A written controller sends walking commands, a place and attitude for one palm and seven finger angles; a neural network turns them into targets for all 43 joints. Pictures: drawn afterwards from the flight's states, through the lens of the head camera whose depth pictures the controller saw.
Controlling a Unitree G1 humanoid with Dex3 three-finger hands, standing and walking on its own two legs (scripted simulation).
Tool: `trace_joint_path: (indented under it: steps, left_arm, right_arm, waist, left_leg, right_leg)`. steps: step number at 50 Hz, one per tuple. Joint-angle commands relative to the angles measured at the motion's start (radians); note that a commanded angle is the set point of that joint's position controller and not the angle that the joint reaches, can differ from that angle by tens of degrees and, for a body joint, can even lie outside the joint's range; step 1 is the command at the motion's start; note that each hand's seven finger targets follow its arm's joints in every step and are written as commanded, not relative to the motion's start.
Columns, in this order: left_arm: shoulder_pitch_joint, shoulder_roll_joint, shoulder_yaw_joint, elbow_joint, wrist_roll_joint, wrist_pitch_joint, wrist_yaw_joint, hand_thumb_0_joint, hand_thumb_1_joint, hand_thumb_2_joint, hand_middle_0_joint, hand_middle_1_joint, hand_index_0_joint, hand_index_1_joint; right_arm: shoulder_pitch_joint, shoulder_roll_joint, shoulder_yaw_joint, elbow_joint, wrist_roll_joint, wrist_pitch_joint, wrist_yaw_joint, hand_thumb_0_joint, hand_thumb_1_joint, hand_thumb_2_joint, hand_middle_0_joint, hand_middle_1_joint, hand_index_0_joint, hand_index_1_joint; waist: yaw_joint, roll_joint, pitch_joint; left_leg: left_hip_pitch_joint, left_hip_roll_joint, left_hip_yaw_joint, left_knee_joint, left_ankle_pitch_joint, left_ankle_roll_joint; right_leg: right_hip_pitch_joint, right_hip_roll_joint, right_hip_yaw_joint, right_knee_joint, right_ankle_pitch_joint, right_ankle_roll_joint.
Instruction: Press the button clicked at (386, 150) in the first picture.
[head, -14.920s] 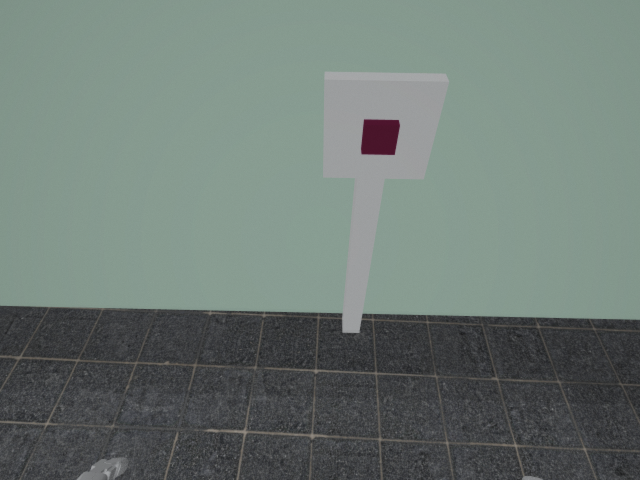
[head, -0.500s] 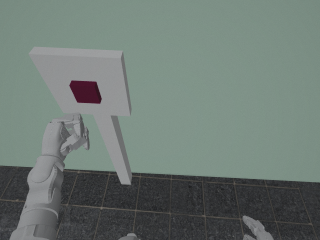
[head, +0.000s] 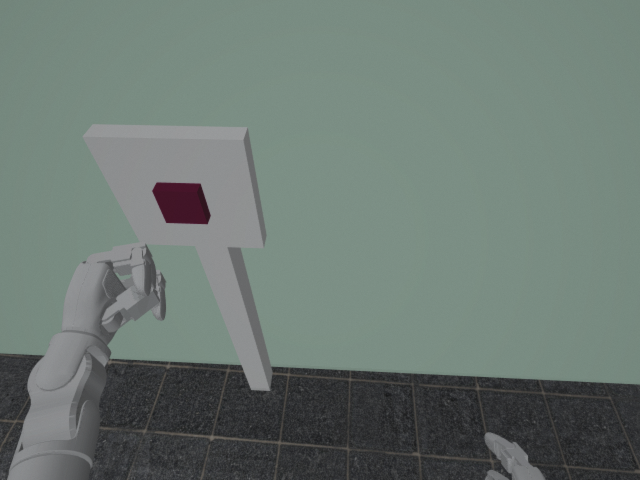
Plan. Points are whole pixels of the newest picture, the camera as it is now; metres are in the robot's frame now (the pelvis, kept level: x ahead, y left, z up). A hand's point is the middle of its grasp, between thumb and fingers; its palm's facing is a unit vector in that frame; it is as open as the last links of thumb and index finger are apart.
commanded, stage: draw the hand back to the body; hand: left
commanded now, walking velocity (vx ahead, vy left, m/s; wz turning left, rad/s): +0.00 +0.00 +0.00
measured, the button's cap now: (183, 202) +0.48 +0.22 +0.09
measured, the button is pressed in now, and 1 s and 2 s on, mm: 0 0 0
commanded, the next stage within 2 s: step back with the hand held close in 1.20 s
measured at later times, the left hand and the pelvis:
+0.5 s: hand (84, 344) +0.23 +0.24 +0.13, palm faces +0.30 -0.92 -0.26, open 3.1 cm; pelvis +0.00 +0.01 +0.03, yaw +1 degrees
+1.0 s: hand (1, 345) +0.19 +0.26 +0.20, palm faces +0.42 -0.82 -0.38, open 3.1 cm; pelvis +0.02 +0.02 +0.04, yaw +0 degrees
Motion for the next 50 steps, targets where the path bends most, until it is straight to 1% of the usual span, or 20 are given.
trace_joint_path:
  steps: [1, 4, 8, 11, 12, 13, 14, 15, 17, 18, 19, 22, 24, 26, 33, 34, 39, 41, 46, 50]
  left_arm:
    - [-0.139, 0.170, 0.065, -0.259, -0.041, -0.015, -0.026, 0.000, 0.900, 0.900, -1.300, -1.500, -1.300, -1.500]
    - [-0.170, 0.194, 0.078, -0.329, -0.045, -0.008, -0.027, 0.000, 0.900, 0.900, -1.300, -1.500, -1.300, -1.500]
    - [-0.136, 0.198, 0.084, -0.447, -0.044, -0.010, -0.024, 0.000, 0.900, 0.900, -1.300, -1.500, -1.300, -1.500]
    - [-0.063, 0.205, 0.096, -0.508, -0.048, 0.001, -0.023, 0.000, 0.900, 0.900, -1.300, -1.500, -1.300, -1.500]
    - [-0.071, 0.269, 0.089, -0.584, 0.098, 0.010, 0.140, 0.000, 0.900, 0.900, -1.300, -1.500, -1.300, -1.500]
    - [0.019, 0.178, 0.040, -0.560, 0.116, 0.032, 0.218, 0.000, 0.900, 0.900, -1.300, -1.500, -1.300, -1.500]
    - [0.061, 0.154, 0.021, -0.583, 0.125, 0.047, 0.255, 0.000, 0.900, 0.900, -1.300, -1.500, -1.300, -1.500]
    - [0.132, 0.128, 0.000, -0.581, 0.148, 0.062, 0.285, 0.000, 0.900, 0.900, -1.300, -1.500, -1.300, -1.500]
    - [0.165, 0.135, 0.004, -0.633, 0.175, 0.076, 0.333, 0.000, 0.900, 0.900, -1.300, -1.500, -1.300, -1.500]
    - [0.185, 0.144, 0.015, -0.657, 0.186, 0.081, 0.352, 0.000, 0.900, 0.900, -1.300, -1.500, -1.300, -1.500]
    - [0.218, 0.162, 0.032, -0.653, 0.194, 0.085, 0.366, 0.000, 0.900, 0.900, -1.300, -1.500, -1.300, -1.500]
    - [0.192, 0.154, 0.022, -0.754, 0.217, 0.091, 0.398, 0.000, 0.900, 0.900, -1.300, -1.500, -1.300, -1.500]
    - [0.193, 0.178, 0.038, -0.802, 0.229, 0.095, 0.413, 0.000, 0.900, 0.900, -1.300, -1.500, -1.300, -1.500]
    - [0.205, 0.161, 0.028, -0.839, 0.237, 0.099, 0.425, 0.000, 0.900, 0.900, -1.300, -1.500, -1.300, -1.500]
    - [0.395, 0.131, 0.049, -0.892, 0.244, 0.111, 0.429, 0.000, 0.900, 0.900, -1.300, -1.500, -1.300, -1.500]
    - [0.439, 0.140, 0.067, -0.881, 0.243, 0.113, 0.426, 0.000, 0.900, 0.900, -1.300, -1.500, -1.300, -1.500]
    - [0.488, 0.170, 0.117, -0.955, 0.246, 0.108, 0.423, 0.000, 0.900, 0.900, -1.300, -1.500, -1.300, -1.500]
    - [0.492, 0.174, 0.127, -1.001, 0.247, 0.100, 0.425, 0.000, 0.900, 0.900, -1.300, -1.500, -1.300, -1.500]
    - [0.545, 0.175, 0.146, -1.060, 0.244, 0.091, 0.426, 0.000, 0.900, 0.900, -1.300, -1.500, -1.300, -1.500]
    - [0.551, 0.131, 0.115, -0.983, 0.243, 0.101, 0.423, 0.000, 0.900, 0.900, -1.300, -1.500, -1.300, -1.500]
  right_arm:
    - [-0.114, -0.135, -0.051, -0.175, 0.010, -0.079, -0.023, 0.000, -0.900, -0.900, 0.200, 0.300, 0.200, 0.300]
    - [-0.124, -0.138, -0.049, -0.173, 0.011, -0.092, -0.034, 0.000, -0.900, -0.900, 0.200, 0.300, 0.200, 0.300]
    - [-0.145, -0.121, -0.041, -0.177, 0.009, -0.122, -0.045, 0.000, -0.900, -0.900, 0.200, 0.300, 0.200, 0.300]
    - [-0.152, -0.116, -0.036, -0.176, 0.009, -0.142, -0.047, 0.000, -0.900, -0.900, 0.200, 0.300, 0.200, 0.300]
    - [-0.211, -0.104, -0.042, -0.165, -0.012, -0.139, -0.060, 0.000, -0.900, -0.900, 0.200, 0.300, 0.200, 0.300]
    - [-0.209, -0.094, -0.035, -0.155, -0.017, -0.138, -0.067, 0.000, -0.900, -0.900, 0.200, 0.300, 0.200, 0.300]
    - [-0.209, -0.096, -0.037, -0.156, -0.018, -0.140, -0.066, 0.000, -0.900, -0.900, 0.200, 0.300, 0.200, 0.300]
    - [-0.207, -0.092, -0.035, -0.146, -0.018, -0.131, -0.067, 0.000, -0.900, -0.900, 0.200, 0.300, 0.200, 0.300]
    - [-0.203, -0.089, -0.033, -0.137, -0.021, -0.115, -0.065, 0.000, -0.900, -0.900, 0.200, 0.300, 0.200, 0.300]
    - [-0.205, -0.089, -0.032, -0.135, -0.024, -0.110, -0.065, 0.000, -0.900, -0.900, 0.200, 0.300, 0.200, 0.300]
    - [-0.208, -0.093, -0.034, -0.127, -0.027, -0.106, -0.066, 0.000, -0.900, -0.900, 0.200, 0.300, 0.200, 0.300]
    - [-0.221, -0.085, -0.028, -0.127, -0.035, -0.101, -0.067, 0.000, -0.900, -0.900, 0.200, 0.300, 0.200, 0.300]
    - [-0.230, -0.087, -0.028, -0.118, -0.040, -0.106, -0.066, 0.000, -0.900, -0.900, 0.200, 0.300, 0.200, 0.300]
    - [-0.232, -0.078, -0.023, -0.113, -0.044, -0.110, -0.065, 0.000, -0.900, -0.900, 0.200, 0.300, 0.200, 0.300]
    - [-0.234, -0.077, -0.031, -0.105, -0.053, -0.109, -0.041, 0.000, -0.900, -0.900, 0.200, 0.300, 0.200, 0.300]
    - [-0.236, -0.080, -0.034, -0.104, -0.055, -0.111, -0.038, 0.000, -0.900, -0.900, 0.200, 0.300, 0.200, 0.300]
    - [-0.242, -0.075, -0.040, -0.114, -0.055, -0.099, -0.030, 0.000, -0.900, -0.900, 0.200, 0.300, 0.200, 0.300]
    - [-0.241, -0.067, -0.037, -0.117, -0.053, -0.102, -0.030, 0.000, -0.900, -0.900, 0.200, 0.300, 0.200, 0.300]
    - [-0.237, -0.064, -0.038, -0.119, -0.053, -0.116, -0.030, 0.000, -0.900, -0.900, 0.200, 0.300, 0.200, 0.300]
    - [-0.229, -0.071, -0.045, -0.109, -0.055, -0.111, -0.032, 0.000, -0.900, -0.900, 0.200, 0.300, 0.200, 0.300]
  waist:
    - [0.014, -0.071, -0.155]
    - [0.002, -0.083, -0.129]
    - [0.023, 0.021, -0.158]
    - [0.034, 0.033, -0.152]
    - [0.067, 0.010, -0.076]
    - [0.048, 0.003, -0.014]
    - [0.048, -0.065, 0.006]
    - [0.049, -0.025, 0.016]
    - [0.048, 0.011, -0.005]
    - [0.050, 0.002, -0.010]
    - [0.053, -0.053, -0.010]
    - [0.052, 0.002, -0.021]
    - [0.054, 0.008, -0.022]
    - [0.055, 0.057, -0.013]
    - [0.073, -0.010, 0.012]
    - [0.079, -0.051, 0.028]
    - [0.089, -0.028, 0.035]
    - [0.091, 0.023, 0.030]
    - [0.092, 0.037, 0.045]
    - [0.080, -0.032, 0.098]
  left_leg:
    - [0.167, -0.027, -0.043, -0.122, 0.144, 0.024]
    - [0.185, -0.026, -0.049, -0.130, 0.116, 0.028]
    - [0.256, -0.028, -0.057, -0.161, 0.133, 0.023]
    - [0.274, -0.027, -0.064, -0.176, 0.143, 0.020]
    - [0.283, -0.028, -0.057, -0.220, 0.105, 0.020]
    - [0.286, -0.022, -0.060, -0.250, 0.065, 0.015]
    - [0.276, -0.019, -0.068, -0.260, 0.045, 0.017]
    - [0.299, -0.014, -0.059, -0.271, 0.050, 0.017]
    - [0.345, -0.010, -0.062, -0.308, 0.068, 0.015]
    - [0.359, -0.008, -0.063, -0.322, 0.083, 0.014]
    - [0.363, -0.005, -0.058, -0.329, 0.105, 0.019]
    - [0.426, -0.005, -0.057, -0.364, 0.158, 0.016]
    - [0.452, -0.003, -0.059, -0.378, 0.175, 0.016]
    - [0.480, -0.004, -0.063, -0.401, 0.193, 0.012]
    - [0.512, 0.004, -0.061, -0.428, 0.313, 0.006]
    - [0.501, 0.005, -0.056, -0.427, 0.325, 0.007]
    - [0.502, 0.004, -0.049, -0.427, 0.356, 0.003]
    - [0.509, 0.002, -0.049, -0.422, 0.374, 0.001]
    - [0.509, 0.003, -0.048, -0.415, 0.365, -0.002]
    - [0.496, 0.003, -0.043, -0.426, 0.316, 0.003]
  right_leg:
    - [0.064, -0.005, 0.054, -0.174, 0.293, 0.036]
    - [0.053, -0.005, 0.061, -0.200, 0.229, 0.038]
    - [0.076, -0.005, 0.048, -0.208, 0.226, 0.025]
    - [0.096, -0.005, 0.039, -0.217, 0.235, 0.022]
    - [0.068, -0.029, 0.082, -0.310, 0.182, 0.007]
    - [0.062, -0.037, 0.073, -0.329, 0.123, 0.010]
    - [0.066, -0.035, 0.071, -0.347, 0.092, 0.015]
    - [0.084, -0.039, 0.071, -0.348, 0.097, 0.014]
    - [0.139, -0.038, 0.058, -0.357, 0.133, 0.011]
    - [0.162, -0.038, 0.053, -0.363, 0.152, 0.010]
    - [0.184, -0.032, 0.055, -0.380, 0.170, 0.012]
    - [0.234, -0.036, 0.046, -0.391, 0.226, 0.008]
    - [0.251, -0.031, 0.048, -0.415, 0.234, 0.007]
    - [0.270, -0.035, 0.042, -0.419, 0.250, 0.003]
    - [0.330, -0.030, 0.031, -0.433, 0.336, 0.006]
    - [0.335, -0.025, 0.030, -0.442, 0.351, 0.008]
    - [0.355, -0.025, 0.032, -0.448, 0.377, 0.009]
    - [0.356, -0.030, 0.033, -0.440, 0.385, 0.008]
    - [0.345, -0.027, 0.034, -0.449, 0.381, 0.008]
    - [0.319, -0.027, 0.033, -0.463, 0.347, 0.013]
